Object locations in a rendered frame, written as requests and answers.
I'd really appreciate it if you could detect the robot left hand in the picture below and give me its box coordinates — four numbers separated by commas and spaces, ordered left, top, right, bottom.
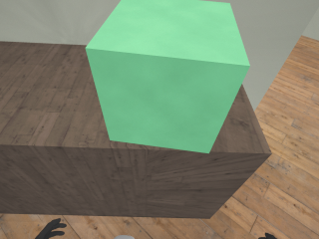
35, 218, 67, 239

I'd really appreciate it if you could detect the pedestal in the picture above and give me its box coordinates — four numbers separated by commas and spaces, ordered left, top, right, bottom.
0, 41, 272, 219

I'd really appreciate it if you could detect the carton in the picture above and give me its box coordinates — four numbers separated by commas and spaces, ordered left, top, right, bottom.
85, 0, 250, 153

